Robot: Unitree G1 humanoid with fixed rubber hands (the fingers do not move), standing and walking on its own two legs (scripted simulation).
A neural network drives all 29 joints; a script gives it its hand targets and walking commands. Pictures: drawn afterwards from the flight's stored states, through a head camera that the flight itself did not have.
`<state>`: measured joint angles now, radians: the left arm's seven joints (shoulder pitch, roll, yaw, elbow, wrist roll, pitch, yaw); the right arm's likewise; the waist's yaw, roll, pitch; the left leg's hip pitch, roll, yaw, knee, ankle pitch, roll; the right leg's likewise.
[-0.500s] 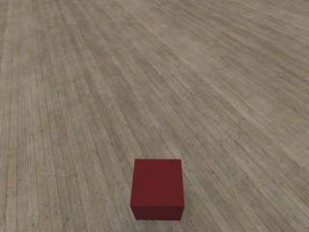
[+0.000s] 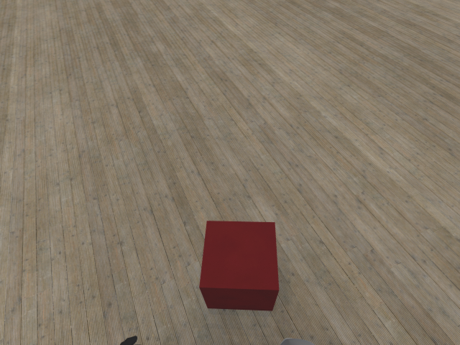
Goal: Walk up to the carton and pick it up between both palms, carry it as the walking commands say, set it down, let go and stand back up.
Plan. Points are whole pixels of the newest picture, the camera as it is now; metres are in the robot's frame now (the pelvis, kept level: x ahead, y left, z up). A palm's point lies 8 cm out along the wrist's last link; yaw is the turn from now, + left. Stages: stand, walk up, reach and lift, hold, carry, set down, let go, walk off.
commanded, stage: walk up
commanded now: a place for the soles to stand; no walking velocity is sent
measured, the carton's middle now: (240, 266) +0.48 +0.01 -0.62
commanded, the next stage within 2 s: none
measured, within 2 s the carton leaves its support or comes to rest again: neither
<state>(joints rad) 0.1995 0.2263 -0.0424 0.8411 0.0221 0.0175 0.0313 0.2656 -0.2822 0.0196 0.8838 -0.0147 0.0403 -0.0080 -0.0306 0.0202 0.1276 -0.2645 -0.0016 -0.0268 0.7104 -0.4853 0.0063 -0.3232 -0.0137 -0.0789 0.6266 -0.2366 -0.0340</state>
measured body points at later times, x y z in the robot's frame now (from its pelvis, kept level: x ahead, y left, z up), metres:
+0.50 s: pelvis -0.01 +0.00 +0.01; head -0.01 +0.00 +0.46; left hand +0.05 +0.27 -0.12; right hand +0.07 -0.25 -0.12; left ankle +0.01 +0.12 -0.72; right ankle +0.07 -0.11 -0.72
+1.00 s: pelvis +0.03 -0.02 +0.01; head +0.05 -0.02 +0.46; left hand +0.11 +0.24 -0.12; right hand +0.15 -0.26 -0.12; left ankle +0.02 +0.12 -0.72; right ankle +0.07 -0.11 -0.72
